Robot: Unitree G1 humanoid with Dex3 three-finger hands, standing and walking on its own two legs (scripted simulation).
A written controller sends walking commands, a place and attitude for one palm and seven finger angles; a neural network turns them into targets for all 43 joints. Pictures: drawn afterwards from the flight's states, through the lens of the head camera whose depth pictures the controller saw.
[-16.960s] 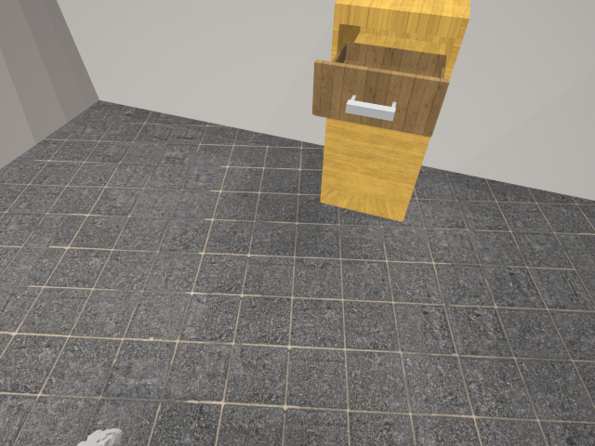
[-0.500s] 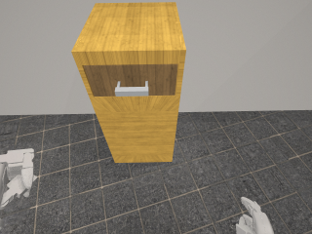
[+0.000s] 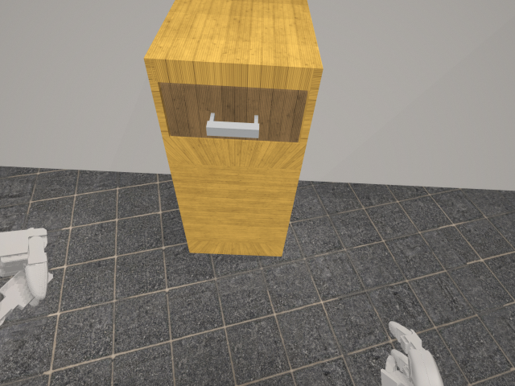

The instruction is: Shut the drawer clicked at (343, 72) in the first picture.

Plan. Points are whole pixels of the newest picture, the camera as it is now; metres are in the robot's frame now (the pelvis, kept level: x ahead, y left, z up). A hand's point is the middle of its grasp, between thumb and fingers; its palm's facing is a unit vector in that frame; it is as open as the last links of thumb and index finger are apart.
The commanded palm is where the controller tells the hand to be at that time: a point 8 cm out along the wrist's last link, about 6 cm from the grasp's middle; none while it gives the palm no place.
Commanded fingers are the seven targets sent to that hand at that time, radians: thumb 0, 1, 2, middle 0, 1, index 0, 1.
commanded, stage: step back with the hand held close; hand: left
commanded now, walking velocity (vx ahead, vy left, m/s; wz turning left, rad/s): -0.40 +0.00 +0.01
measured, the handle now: (233, 123) +0.71 +0.10 -0.02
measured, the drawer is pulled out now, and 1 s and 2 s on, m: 0.00 0.00 0.00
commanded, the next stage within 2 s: stop stepping back and stand still in 0.70 s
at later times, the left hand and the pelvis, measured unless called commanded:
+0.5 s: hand out of the picture +0.14 +0.26 +0.19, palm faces +0.41 -0.77 -0.49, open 3.2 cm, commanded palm +0.08 +0.28 +0.19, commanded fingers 0.00 0.90 0.90 -1.40 -1.60 -1.40 -1.60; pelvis -0.04 +0.00 +0.01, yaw +1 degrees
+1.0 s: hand out of the picture +0.05 +0.25 +0.17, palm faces +0.41 -0.84 -0.35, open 3.2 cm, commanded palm +0.00 +0.27 +0.19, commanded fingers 0.00 0.90 0.90 -1.40 -1.60 -1.40 -1.60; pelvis -0.14 -0.01 -0.01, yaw -2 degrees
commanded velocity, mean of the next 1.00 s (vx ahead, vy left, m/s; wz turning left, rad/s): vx -0.27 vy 0.01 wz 0.01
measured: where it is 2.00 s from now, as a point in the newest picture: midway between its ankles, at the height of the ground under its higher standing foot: outside the picture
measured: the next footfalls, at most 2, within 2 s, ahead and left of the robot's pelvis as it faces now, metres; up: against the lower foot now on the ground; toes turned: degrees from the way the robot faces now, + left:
right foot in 0.62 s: -0.23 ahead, -0.15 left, +0.00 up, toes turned -2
left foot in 1.38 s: -0.12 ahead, +0.14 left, +0.00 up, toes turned +1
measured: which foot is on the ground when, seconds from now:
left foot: down 0.00-1.00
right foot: down 0.00-0.32, up 0.34-0.60, down 0.62-1.00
